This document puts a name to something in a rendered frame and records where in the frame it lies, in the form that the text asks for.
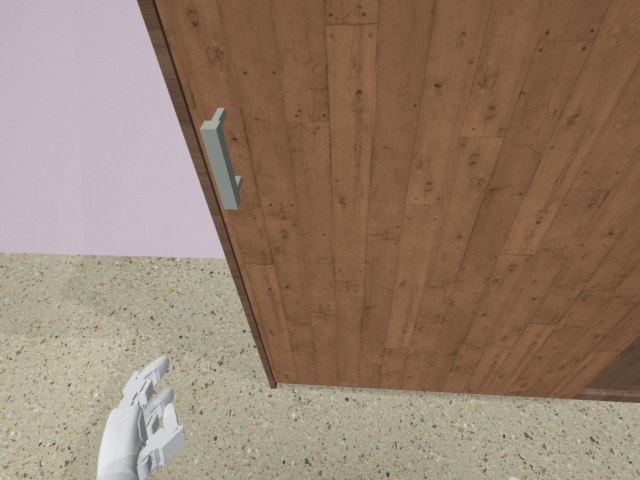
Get handle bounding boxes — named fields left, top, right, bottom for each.
left=200, top=108, right=243, bottom=210

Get wardrobe door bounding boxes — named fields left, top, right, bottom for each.
left=155, top=0, right=640, bottom=399
left=583, top=335, right=640, bottom=391

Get robot left hand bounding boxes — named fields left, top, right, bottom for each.
left=96, top=355, right=185, bottom=480

